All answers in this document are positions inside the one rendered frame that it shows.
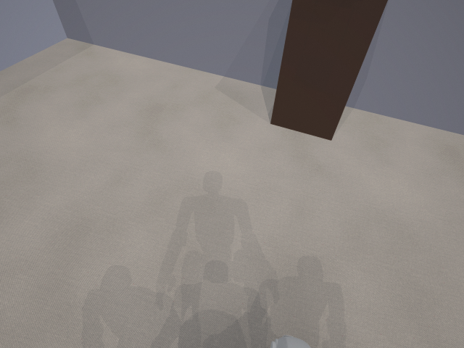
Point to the cabinet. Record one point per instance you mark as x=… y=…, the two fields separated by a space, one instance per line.
x=326 y=43

